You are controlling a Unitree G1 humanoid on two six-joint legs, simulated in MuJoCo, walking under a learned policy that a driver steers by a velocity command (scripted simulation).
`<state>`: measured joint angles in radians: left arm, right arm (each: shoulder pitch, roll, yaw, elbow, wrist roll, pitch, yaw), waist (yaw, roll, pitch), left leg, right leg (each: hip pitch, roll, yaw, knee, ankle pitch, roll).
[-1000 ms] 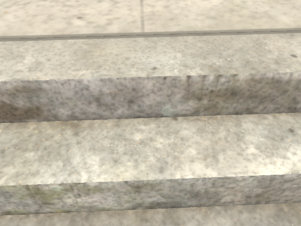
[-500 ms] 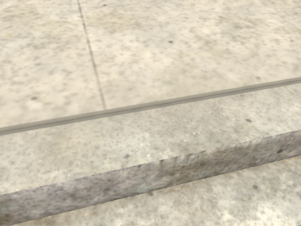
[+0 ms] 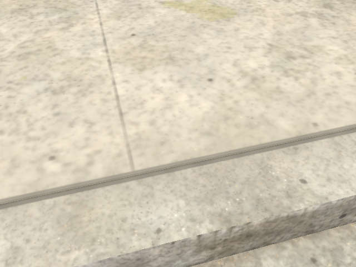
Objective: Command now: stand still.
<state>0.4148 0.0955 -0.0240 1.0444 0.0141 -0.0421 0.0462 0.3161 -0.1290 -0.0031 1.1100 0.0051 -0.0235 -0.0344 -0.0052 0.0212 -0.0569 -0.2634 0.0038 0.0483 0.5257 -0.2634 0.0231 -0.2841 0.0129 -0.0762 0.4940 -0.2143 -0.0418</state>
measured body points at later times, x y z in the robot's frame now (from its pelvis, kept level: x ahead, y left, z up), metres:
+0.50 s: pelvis +0.04 -0.01 +0.01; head +0.03 +0.00 +0.46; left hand +0.06 +0.21 -0.15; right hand +0.03 -0.21 -0.15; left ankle +0.01 +0.10 -0.74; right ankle +0.03 -0.10 -0.74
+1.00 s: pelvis +0.03 +0.00 +0.01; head +0.02 +0.01 +0.46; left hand +0.01 +0.21 -0.15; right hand -0.02 -0.21 -0.15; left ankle +0.01 +0.10 -0.74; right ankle +0.03 -0.10 -0.74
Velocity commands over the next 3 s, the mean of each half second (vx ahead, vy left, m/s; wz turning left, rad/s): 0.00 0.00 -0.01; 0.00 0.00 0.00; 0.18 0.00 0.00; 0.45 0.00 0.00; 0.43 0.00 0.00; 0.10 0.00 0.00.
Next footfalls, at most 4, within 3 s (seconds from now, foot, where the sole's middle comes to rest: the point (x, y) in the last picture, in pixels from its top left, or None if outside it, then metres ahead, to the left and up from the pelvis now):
1.76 left None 0.33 0.12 -0.58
2.28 right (217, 188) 0.67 -0.09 -0.39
2.78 left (147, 150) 0.84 0.14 -0.39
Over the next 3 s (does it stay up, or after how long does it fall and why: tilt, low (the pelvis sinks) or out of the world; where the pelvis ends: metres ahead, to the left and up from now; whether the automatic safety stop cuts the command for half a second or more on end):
stays up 0.71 0.03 0.37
